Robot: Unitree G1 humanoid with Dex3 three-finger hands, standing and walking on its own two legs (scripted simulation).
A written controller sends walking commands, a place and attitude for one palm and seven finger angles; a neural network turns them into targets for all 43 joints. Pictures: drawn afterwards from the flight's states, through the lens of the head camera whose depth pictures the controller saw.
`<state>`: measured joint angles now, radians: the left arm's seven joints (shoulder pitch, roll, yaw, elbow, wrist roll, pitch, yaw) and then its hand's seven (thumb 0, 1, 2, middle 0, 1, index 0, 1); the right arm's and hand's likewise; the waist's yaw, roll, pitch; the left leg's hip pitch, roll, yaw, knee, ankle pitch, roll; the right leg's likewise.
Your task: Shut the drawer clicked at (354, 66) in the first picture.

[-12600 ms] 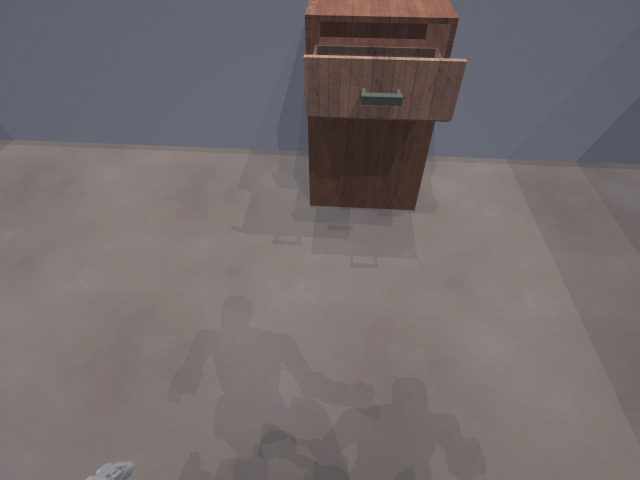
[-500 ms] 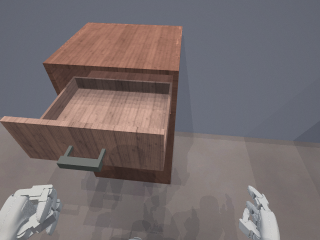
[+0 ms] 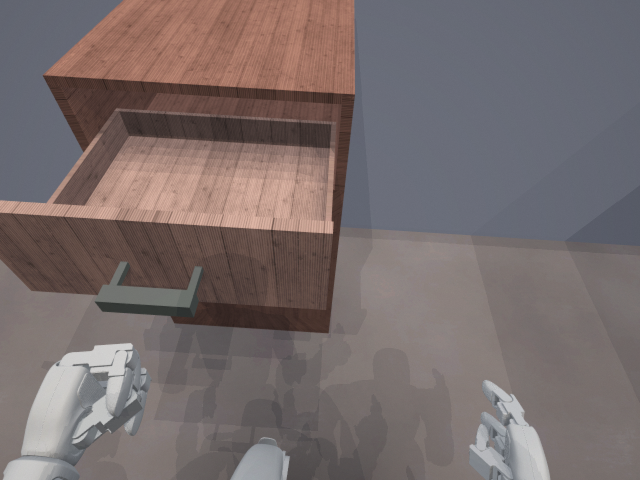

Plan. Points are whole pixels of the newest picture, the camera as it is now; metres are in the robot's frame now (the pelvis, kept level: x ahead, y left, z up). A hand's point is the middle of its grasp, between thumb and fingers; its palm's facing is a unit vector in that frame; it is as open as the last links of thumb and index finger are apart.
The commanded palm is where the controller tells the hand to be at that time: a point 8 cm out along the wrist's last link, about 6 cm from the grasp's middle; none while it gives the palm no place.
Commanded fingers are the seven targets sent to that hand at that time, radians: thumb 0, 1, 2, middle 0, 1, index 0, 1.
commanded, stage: bring the fist close to the handle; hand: left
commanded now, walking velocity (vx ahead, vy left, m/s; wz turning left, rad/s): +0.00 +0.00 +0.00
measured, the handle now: (154, 286) +0.34 +0.25 +0.04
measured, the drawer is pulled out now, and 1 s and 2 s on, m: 0.28 0.28 0.19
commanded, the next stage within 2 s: push the drawer shut in 0.74 s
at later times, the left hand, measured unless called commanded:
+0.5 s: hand (158, 371) +0.24 +0.21 +0.03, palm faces +0.00 -1.00 -0.07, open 3.3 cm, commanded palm +0.22 +0.26 +0.04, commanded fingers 0.00 0.90 0.90 -1.40 -1.60 -1.40 -1.60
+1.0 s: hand (165, 363) +0.24 +0.20 +0.03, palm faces +0.01 -1.00 -0.07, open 3.3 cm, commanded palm +0.23 +0.25 +0.04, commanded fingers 0.00 0.90 0.90 -1.40 -1.60 -1.40 -1.60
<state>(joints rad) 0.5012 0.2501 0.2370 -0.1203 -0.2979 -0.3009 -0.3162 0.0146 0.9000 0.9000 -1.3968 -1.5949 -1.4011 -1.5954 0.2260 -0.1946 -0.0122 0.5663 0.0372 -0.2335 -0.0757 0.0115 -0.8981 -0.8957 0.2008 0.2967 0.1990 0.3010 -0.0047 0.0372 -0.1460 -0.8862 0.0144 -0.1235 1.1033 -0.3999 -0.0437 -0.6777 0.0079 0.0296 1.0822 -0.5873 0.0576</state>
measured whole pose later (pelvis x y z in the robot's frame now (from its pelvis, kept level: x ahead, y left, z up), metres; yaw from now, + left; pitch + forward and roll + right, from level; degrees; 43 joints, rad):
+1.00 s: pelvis +0.00 -0.01 -0.03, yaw -1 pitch +16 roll -4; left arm 0.33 0.28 0.24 -0.02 -0.28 -0.31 -0.26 0.01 0.90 0.90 -1.40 -1.59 -1.40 -1.60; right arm 0.21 -0.22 0.00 0.53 0.03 -0.14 -0.07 0.01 -0.90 -0.90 0.20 0.30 0.20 0.30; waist -0.02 0.04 -0.18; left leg -1.07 0.02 -0.14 1.24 -0.45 -0.05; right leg -0.85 0.03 0.02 1.23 -0.65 0.05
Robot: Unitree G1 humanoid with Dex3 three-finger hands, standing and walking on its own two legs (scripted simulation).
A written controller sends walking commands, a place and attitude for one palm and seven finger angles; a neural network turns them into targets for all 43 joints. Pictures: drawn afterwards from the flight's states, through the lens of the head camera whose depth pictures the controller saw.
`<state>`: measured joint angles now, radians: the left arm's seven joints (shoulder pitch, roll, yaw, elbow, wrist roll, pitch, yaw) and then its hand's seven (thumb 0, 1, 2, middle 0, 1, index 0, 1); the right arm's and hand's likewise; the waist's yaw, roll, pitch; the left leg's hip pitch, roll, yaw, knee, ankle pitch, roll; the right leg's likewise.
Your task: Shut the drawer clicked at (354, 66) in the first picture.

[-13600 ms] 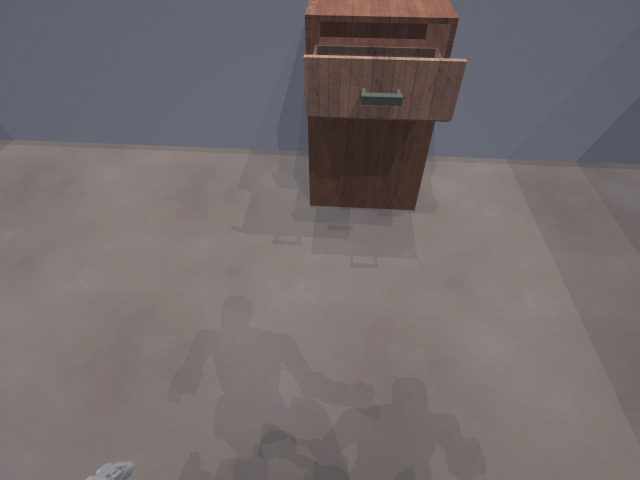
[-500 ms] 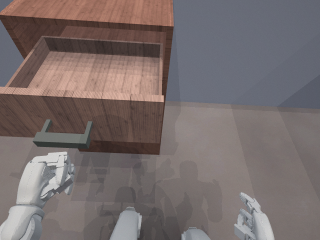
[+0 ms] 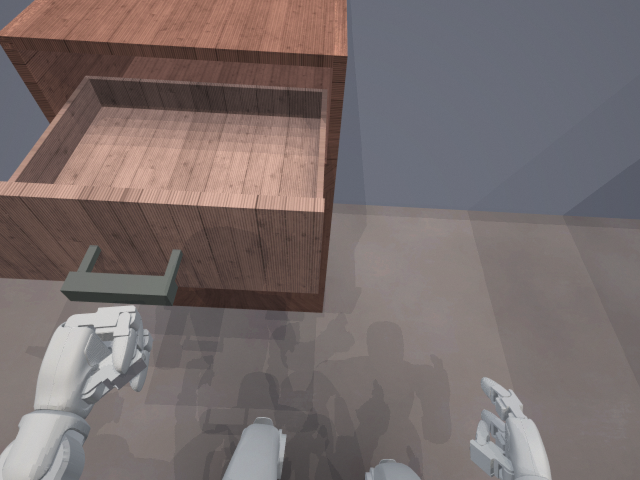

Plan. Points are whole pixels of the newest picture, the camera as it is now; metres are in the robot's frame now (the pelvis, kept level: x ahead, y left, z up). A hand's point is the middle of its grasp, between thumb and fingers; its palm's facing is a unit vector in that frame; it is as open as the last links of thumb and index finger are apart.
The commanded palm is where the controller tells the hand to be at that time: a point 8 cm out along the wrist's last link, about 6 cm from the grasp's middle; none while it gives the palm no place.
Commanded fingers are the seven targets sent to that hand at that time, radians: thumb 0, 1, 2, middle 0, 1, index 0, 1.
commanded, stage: push the drawer shut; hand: left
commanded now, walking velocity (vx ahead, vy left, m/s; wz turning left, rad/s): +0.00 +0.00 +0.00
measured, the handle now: (128, 272) +0.34 +0.26 +0.07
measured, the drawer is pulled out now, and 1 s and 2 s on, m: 0.28 0.19 0.09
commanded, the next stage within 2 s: none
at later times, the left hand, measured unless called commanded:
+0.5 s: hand (144, 320) +0.28 +0.22 +0.06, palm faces -0.01 -1.00 -0.06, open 2.7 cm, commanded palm +0.29 +0.27 +0.07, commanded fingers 0.00 0.90 0.90 -1.40 -1.60 -1.40 -1.60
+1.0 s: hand (162, 268) +0.35 +0.22 +0.06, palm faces -0.01 -1.00 -0.05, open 3.0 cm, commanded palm +0.35 +0.26 +0.07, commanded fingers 0.00 0.90 0.90 -1.40 -1.60 -1.40 -1.60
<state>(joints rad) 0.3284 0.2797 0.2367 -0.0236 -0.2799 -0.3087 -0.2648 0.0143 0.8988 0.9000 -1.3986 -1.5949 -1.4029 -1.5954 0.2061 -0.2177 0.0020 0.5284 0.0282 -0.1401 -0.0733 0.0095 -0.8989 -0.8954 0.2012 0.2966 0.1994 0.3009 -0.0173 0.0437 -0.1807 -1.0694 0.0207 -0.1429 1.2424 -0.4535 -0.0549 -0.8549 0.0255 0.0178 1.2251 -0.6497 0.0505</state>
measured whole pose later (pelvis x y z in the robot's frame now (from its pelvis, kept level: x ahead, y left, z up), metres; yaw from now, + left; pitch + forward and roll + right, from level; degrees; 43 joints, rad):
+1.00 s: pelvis -0.02 +0.00 +0.00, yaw -1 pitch +16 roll -4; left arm -0.28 0.36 0.29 0.52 -0.22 -0.31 -0.29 -0.02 0.79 0.92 -1.40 -1.59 -1.40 -1.60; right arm 0.26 -0.24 0.03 0.61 0.03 -0.09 -0.09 0.01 -0.90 -0.90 0.20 0.30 0.20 0.30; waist -0.05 0.03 -0.14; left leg -1.10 0.03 -0.13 1.21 -0.40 -0.05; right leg -0.90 0.03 0.03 1.22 -0.60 0.05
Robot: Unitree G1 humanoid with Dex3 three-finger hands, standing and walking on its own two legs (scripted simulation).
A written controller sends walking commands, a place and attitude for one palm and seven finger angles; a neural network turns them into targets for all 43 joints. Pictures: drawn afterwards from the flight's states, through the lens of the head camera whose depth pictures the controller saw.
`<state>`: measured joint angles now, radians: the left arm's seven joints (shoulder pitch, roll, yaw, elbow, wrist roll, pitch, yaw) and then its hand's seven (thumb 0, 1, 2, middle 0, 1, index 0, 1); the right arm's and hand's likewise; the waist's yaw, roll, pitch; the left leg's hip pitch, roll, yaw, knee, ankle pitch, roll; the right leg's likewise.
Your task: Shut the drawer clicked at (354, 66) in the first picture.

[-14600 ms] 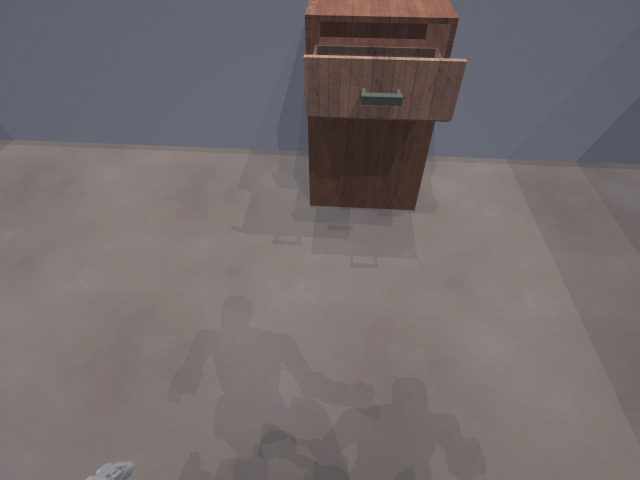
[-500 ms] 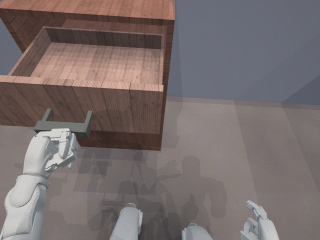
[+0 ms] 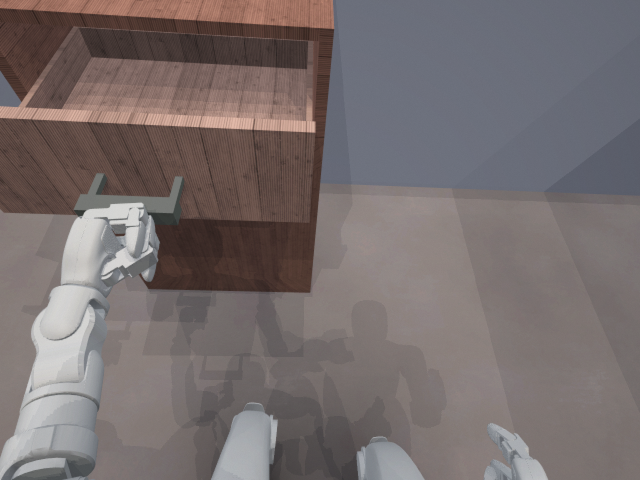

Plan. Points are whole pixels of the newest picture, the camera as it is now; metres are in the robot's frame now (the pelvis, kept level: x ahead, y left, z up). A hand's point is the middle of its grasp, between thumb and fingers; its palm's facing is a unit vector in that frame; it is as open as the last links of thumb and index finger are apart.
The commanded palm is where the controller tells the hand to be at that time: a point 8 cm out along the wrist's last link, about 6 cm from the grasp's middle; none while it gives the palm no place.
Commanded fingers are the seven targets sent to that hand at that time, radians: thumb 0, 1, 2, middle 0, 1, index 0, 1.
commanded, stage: push the drawer shut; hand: left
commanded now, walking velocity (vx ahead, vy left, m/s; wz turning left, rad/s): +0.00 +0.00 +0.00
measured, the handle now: (134, 196) +0.45 +0.26 +0.06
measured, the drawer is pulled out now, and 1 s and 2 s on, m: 0.19 0.09 0.00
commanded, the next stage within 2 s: pull the fist back off the drawer in 1.92 s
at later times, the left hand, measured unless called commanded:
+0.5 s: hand (156, 209) +0.43 +0.23 +0.06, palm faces +0.00 -1.00 -0.03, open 2.9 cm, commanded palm +0.42 +0.27 +0.07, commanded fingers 0.00 0.90 0.90 -1.40 -1.60 -1.40 -1.60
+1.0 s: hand (167, 182) +0.47 +0.22 +0.07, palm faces +0.01 -1.00 -0.02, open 3.2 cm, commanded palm +0.48 +0.26 +0.07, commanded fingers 0.00 0.90 0.90 -1.40 -1.60 -1.40 -1.60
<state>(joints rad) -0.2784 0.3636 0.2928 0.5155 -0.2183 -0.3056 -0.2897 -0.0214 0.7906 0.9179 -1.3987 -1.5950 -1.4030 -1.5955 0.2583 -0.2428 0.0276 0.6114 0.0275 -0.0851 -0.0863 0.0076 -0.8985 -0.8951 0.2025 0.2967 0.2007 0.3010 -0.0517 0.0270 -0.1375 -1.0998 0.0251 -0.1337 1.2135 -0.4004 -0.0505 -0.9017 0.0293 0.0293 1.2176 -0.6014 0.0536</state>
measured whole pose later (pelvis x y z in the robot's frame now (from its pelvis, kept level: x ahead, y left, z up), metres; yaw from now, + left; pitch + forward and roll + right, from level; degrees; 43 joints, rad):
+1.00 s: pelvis +0.00 +0.00 -0.01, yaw -2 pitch +21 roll -5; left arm -0.76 0.51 0.40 1.02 -0.12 -0.36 -0.32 0.03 0.77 0.91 -1.40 -1.60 -1.40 -1.60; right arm 0.32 -0.25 0.03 0.66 0.00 0.00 -0.05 0.00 -0.90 -0.89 0.20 0.30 0.20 0.30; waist -0.11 0.03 -0.13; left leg -1.22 0.04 -0.14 1.27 -0.41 -0.06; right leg -1.03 0.05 0.03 1.27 -0.60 0.05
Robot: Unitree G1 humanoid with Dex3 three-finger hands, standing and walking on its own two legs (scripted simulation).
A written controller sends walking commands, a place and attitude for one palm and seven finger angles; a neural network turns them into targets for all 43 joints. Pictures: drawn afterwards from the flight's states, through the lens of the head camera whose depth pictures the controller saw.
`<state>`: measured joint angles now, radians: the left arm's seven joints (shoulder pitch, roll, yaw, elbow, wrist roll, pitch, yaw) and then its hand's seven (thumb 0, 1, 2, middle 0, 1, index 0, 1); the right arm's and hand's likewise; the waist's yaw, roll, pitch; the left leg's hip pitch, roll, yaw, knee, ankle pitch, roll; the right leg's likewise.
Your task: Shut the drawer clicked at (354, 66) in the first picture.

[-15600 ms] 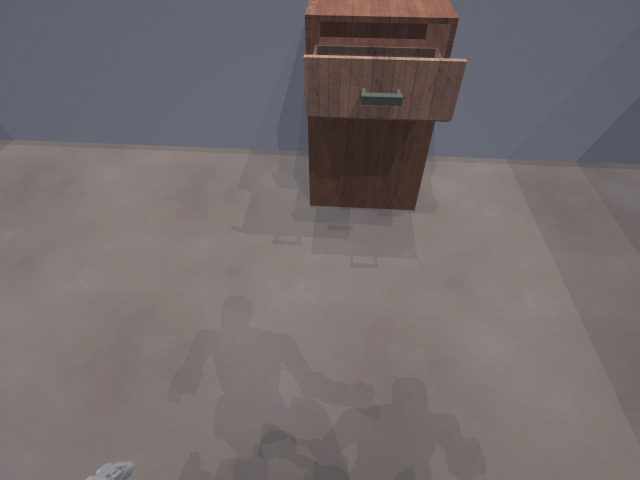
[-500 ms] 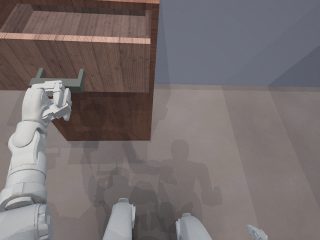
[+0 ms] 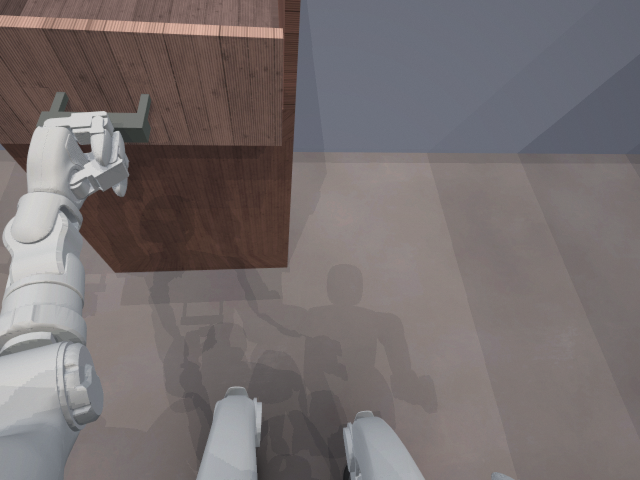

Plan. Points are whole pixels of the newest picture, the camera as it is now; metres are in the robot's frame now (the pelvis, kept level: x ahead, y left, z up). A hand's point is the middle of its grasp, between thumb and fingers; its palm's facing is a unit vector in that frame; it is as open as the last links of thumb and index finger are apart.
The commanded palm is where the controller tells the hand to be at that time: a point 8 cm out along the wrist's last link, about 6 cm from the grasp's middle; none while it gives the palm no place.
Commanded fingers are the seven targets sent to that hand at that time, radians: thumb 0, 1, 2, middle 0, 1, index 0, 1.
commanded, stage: push the drawer shut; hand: left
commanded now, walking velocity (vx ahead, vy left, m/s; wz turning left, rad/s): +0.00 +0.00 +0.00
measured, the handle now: (99, 114) +0.55 +0.28 +0.08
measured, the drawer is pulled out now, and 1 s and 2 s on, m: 0.09 0.00 0.00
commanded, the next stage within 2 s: pull the fist back off the drawer in 0.92 s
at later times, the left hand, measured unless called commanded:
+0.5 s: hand (132, 120) +0.53 +0.23 +0.08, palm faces +0.06 -1.00 -0.04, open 3.4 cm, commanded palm +0.54 +0.26 +0.08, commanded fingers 0.00 0.90 0.90 -1.40 -1.60 -1.40 -1.60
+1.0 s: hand (126, 106) +0.56 +0.25 +0.08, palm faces +0.05 -1.00 -0.06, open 3.3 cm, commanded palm +0.61 +0.25 +0.08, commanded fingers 0.00 0.90 0.90 -1.40 -1.60 -1.40 -1.60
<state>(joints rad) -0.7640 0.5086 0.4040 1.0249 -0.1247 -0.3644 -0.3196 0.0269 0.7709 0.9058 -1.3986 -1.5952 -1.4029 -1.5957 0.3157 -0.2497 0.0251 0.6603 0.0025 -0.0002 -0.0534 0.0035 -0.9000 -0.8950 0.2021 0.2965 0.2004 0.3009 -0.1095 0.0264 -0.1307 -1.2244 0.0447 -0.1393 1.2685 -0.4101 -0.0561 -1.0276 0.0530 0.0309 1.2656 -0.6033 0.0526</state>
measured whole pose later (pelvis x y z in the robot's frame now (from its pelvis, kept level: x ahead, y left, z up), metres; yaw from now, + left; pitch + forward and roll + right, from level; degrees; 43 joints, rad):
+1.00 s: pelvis -0.01 +0.01 -0.03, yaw -2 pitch +28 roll -8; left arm -1.18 0.74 0.38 1.24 0.00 -0.25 -0.27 0.06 0.69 0.94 -1.40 -1.60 -1.40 -1.60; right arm 0.35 -0.25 0.09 0.66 -0.03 0.03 -0.05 0.00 -0.90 -0.89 0.20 0.30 0.20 0.30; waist -0.22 0.04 -0.12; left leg -1.45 0.05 -0.18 1.37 -0.41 -0.05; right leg -1.23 0.07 0.00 1.33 -0.60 0.06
